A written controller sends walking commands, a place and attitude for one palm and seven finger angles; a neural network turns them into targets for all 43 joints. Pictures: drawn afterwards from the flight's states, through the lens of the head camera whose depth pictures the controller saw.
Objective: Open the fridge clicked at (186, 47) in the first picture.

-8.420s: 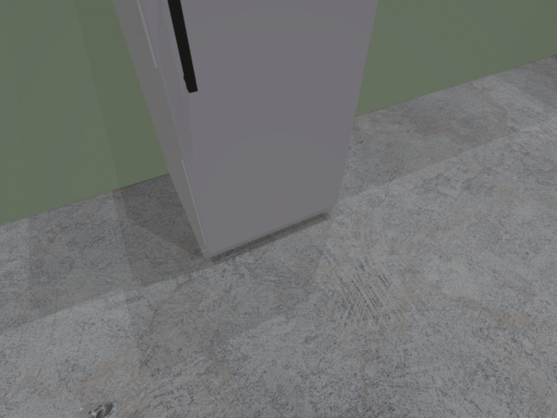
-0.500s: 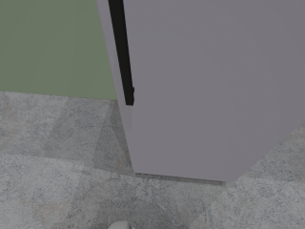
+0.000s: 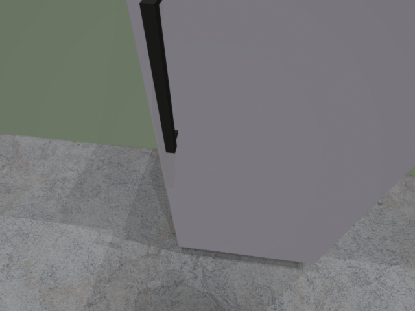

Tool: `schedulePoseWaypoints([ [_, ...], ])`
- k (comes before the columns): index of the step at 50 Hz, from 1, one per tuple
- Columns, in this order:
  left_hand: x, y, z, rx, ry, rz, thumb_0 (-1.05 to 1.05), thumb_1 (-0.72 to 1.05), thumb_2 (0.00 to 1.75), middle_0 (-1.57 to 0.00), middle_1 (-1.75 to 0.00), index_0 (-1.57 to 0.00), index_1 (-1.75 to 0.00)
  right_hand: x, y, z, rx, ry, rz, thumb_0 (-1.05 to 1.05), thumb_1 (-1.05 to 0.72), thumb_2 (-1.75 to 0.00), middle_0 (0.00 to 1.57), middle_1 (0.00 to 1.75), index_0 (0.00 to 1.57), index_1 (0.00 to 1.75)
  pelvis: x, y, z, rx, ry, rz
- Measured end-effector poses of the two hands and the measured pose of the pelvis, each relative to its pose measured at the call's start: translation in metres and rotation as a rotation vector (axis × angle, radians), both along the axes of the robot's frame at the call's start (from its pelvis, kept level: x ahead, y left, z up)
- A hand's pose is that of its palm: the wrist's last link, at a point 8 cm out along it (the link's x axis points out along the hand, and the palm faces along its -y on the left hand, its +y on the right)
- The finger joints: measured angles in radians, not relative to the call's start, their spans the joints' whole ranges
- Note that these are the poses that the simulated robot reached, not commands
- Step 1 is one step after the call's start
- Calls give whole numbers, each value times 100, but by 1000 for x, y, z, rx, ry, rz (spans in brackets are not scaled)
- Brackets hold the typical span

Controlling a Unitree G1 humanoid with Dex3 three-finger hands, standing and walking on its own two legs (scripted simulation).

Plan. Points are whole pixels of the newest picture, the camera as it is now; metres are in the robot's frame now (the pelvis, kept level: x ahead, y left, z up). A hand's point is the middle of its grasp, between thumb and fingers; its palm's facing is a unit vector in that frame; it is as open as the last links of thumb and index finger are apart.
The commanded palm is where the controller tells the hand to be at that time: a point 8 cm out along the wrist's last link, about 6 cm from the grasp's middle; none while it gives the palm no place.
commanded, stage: come to a stop and stand still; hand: left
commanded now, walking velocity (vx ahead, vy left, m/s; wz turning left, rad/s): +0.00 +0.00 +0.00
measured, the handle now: (165, 87) +0.45 +0.12 +0.20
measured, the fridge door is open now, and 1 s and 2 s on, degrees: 0 0 0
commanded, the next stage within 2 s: look again from close up in 0.98 s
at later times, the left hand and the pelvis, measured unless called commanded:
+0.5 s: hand out of the picture +0.03 +0.21 -0.16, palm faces -0.02 -0.97 -0.24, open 7.3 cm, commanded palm none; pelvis +0.00 +0.03 +0.00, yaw -1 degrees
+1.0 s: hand out of the picture +0.00 +0.18 -0.17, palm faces -0.01 -0.99 -0.16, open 7.3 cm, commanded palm none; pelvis +0.02 +0.03 +0.00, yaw -2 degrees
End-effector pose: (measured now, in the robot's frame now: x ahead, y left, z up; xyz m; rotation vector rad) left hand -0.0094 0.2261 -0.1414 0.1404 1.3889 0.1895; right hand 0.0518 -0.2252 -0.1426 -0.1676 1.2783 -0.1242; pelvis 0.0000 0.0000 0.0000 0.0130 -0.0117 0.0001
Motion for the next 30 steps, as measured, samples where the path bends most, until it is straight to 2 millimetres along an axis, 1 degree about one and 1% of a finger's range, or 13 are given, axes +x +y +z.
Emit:
schedulePoseWaypoints([
  [5, 2, 2, -1, -10, -9, -7, 1, 91, 90, -20, -30, -20, -30, -34, 3, 1, -4, 73, -12, 0, -92, -90, 20, 30, 19, 30, -2, 2, 2, -2, -4, -1],
  [9, 5, 4, -4, -8, -26, -53, 1, 91, 90, -20, -30, -20, -30, -52, 9, -4, 11, 81, -42, 1, -91, -90, 20, 30, 19, 30, -6, 10, -2, -23, -1, -7],
  [15, 20, 19, 2, 9, -52, -86, 1, 92, 90, -21, -30, -20, -30, -74, 33, -12, 53, 83, -60, 1, -91, -90, 20, 30, 19, 30, -6, 23, -4, -17, -7, -12],
  [19, 30, 29, 7, 26, -75, -92, 1, 92, 90, -20, -30, -20, -30, -81, 51, -15, 87, 98, -59, 1, -91, -90, 20, 30, 19, 30, -5, 29, -3, -9, -8, -18],
  [23, 35, 33, 10, 32, -79, -93, 1, 92, 90, -20, -30, -20, -30, -82, 61, -16, 107, 111, -56, 1, -91, -90, 20, 30, 19, 30, -4, 33, -2, -5, -3, -19],
  [26, 34, 34, 10, 32, -67, -87, 1, 92, 90, -20, -30, -20, -30, -80, 64, -16, 109, 115, -53, 1, -91, -90, 20, 30, 19, 30, -2, 35, -1, -3, 0, -21],
  [30, 29, 33, 8, 23, -38, -76, 1, 93, 90, -20, -29, -20, -30, -74, 61, -14, 94, 119, -52, 1, -91, -89, 20, 30, 20, 30, 2, 36, 0, -2, 2, -24],
])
